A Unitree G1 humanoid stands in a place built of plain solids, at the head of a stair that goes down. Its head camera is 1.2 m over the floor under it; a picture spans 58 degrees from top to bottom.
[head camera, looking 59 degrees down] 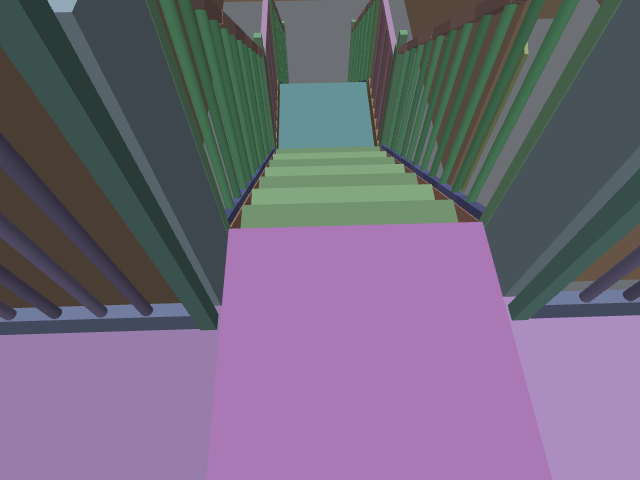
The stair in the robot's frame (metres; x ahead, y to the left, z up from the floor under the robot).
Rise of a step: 0.20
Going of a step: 0.24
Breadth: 0.84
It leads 2 degrees to the left of straight ahead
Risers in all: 8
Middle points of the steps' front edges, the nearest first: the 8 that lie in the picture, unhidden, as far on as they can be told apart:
0.78 -0.12 0.00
1.02 -0.11 -0.20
1.26 -0.10 -0.41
1.50 -0.10 -0.61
1.74 -0.09 -0.82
1.98 -0.08 -1.02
2.22 -0.07 -1.23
2.46 -0.06 -1.43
